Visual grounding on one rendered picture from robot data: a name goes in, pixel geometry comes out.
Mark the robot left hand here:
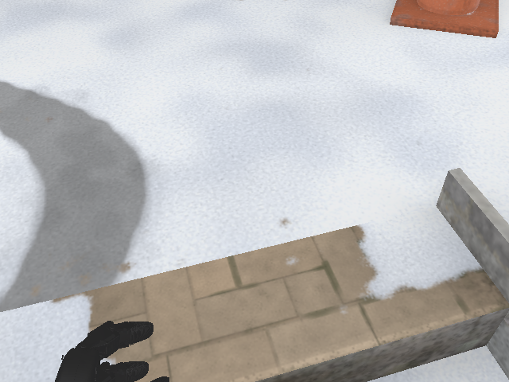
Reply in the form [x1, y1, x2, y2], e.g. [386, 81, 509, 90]
[55, 321, 169, 382]

